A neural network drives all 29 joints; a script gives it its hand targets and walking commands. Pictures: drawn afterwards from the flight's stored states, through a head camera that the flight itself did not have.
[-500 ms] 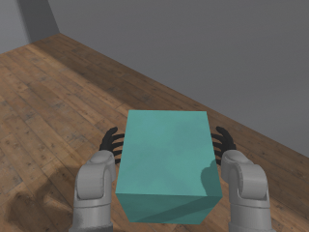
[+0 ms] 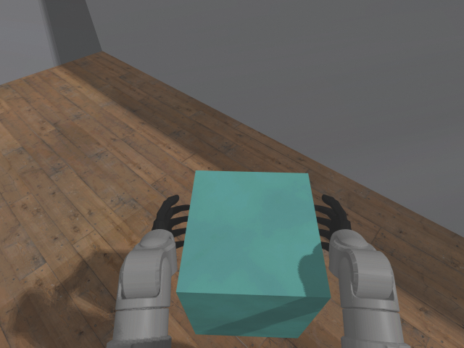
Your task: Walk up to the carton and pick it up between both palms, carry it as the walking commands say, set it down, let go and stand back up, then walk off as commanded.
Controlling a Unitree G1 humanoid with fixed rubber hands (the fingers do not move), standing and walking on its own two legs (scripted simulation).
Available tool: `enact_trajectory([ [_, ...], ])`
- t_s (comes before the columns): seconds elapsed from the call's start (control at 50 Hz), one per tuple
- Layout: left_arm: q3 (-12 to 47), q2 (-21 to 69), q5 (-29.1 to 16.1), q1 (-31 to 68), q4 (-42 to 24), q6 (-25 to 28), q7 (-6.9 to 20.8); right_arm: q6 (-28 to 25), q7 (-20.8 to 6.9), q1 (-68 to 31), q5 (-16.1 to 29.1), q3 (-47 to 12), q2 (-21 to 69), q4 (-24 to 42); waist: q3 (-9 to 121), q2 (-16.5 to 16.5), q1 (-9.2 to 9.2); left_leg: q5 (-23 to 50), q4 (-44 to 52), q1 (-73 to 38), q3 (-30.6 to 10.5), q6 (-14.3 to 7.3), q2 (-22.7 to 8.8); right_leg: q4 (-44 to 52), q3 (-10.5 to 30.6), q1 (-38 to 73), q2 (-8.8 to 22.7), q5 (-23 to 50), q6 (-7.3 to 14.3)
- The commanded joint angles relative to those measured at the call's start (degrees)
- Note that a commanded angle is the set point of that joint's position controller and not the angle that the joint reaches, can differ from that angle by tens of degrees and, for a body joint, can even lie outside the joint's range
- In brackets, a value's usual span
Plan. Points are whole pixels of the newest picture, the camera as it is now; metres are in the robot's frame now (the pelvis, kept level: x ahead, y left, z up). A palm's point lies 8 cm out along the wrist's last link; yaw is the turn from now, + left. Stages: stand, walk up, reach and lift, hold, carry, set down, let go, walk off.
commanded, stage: carry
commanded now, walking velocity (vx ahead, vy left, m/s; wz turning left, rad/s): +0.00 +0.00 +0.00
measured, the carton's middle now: (248, 258) +0.29 +0.00 -0.01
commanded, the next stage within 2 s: none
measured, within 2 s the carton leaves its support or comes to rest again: neither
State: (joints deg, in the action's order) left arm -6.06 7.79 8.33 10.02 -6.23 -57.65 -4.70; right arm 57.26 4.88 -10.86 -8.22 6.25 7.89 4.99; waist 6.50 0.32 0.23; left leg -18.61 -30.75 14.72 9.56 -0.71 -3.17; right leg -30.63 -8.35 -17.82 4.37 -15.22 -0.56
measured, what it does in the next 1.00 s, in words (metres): stands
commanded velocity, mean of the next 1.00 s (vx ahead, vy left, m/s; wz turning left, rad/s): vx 0.00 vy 0.00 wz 0.00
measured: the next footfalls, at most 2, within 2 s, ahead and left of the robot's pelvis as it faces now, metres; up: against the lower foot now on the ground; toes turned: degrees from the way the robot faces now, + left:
none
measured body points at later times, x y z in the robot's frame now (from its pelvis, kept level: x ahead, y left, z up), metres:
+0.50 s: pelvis -0.02 +0.01 +0.00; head -0.04 +0.01 +0.45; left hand +0.27 +0.15 +0.05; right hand +0.27 -0.14 +0.05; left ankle -0.03 +0.10 -0.73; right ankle +0.00 -0.12 -0.73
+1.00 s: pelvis -0.03 +0.00 +0.00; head -0.05 +0.01 +0.45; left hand +0.26 +0.15 +0.05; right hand +0.26 -0.14 +0.05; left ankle -0.03 +0.10 -0.73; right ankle +0.00 -0.12 -0.73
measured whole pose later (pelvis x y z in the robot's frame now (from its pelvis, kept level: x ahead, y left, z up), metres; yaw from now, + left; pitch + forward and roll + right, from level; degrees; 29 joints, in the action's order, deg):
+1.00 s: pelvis -0.03 +0.00 +0.00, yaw +1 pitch +2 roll +0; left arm -5.6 7.6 9.4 8.3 -0.3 -48.7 -4.0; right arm 49.3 4.0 -9.6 -9.9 6.0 7.7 -0.2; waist 6.0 0.2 0.1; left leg -15.5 -29.8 16.8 9.4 -1.6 -2.4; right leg -29.0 -8.6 -19.3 5.0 -11.7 -0.7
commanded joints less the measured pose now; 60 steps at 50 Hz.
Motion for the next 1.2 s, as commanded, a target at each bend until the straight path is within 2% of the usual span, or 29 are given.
enact_trajectory([
  [0.0,30.22,46.22,-15.2,23.13,-3.1,2.27,10.5,-1.68,-12.01,-22.98,16.44,-30.98,44.35,3.92,10.98,-0.9,-0.09,17.82,4.69,-2.77,-5.87,-0.36,-6.18,3.6,5.14,4.85,4.83,10.57,0.93],
  [0.54,28.93,43.94,-12.65,20.81,0.38,8.34,10.66,-7.83,-11.76,-21.17,13.3,-29.38,42.56,1.06,10.81,-0.52,-0.16,13.8,6.1,-0.94,-6.63,-0.79,-6.01,4.73,5.08,4.5,5.28,9.0,0.71],
  [1.18,29.05,44.78,-11.96,20.21,1.89,10.53,11.22,-10.15,-12.22,-20.76,12.19,-29.29,42.78,-0.26,10.88,-0.38,-0.03,12.38,6.62,-0.76,-6.85,-0.75,-5.88,5.52,5.22,4.24,5.32,9.01,0.53],
])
